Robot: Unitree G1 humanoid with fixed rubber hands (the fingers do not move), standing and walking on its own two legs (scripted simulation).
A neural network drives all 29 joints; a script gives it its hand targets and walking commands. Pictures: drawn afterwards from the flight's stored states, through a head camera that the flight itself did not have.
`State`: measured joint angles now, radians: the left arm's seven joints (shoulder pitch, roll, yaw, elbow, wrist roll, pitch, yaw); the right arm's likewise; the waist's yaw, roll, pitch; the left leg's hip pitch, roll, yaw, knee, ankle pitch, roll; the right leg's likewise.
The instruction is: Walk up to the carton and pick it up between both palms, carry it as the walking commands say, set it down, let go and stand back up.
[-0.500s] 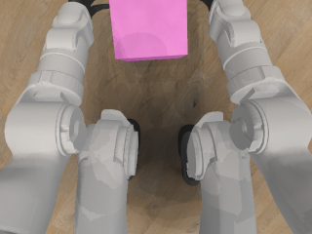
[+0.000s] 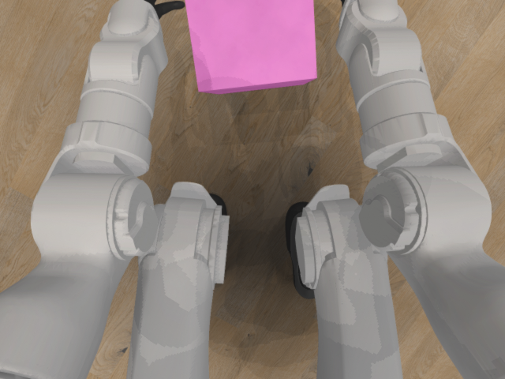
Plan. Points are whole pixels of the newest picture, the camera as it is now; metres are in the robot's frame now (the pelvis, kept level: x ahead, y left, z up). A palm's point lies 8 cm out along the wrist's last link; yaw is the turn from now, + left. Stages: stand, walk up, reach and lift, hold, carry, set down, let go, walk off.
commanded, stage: reach and lift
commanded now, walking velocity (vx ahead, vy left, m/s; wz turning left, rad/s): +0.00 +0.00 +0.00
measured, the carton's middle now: (251, 13) +0.56 +0.02 -0.23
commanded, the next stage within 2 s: none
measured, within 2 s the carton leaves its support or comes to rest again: neither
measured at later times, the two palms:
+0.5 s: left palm (125, 13) +0.52 +0.15 -0.11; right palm out of the picture +0.54 -0.07 -0.09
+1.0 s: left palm out of the picture +0.53 +0.15 -0.02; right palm out of the picture +0.53 -0.08 -0.02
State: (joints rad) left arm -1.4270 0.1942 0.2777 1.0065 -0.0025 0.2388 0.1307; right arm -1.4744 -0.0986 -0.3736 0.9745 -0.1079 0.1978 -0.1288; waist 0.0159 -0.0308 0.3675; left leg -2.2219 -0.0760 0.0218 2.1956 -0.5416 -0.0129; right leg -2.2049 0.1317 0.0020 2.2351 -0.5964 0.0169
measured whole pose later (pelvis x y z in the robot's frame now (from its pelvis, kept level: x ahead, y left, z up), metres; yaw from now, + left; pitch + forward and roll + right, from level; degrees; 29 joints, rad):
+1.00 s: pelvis -0.02 -0.01 +0.09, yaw +1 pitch +26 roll +1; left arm -1.43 0.06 0.38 0.66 0.09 0.38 0.30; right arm -1.42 0.05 -0.39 0.64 -0.14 0.33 -0.39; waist 0.02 -0.04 0.52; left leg -1.87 -0.13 -0.03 1.92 -0.50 -0.04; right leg -1.85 0.14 0.03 1.96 -0.56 0.02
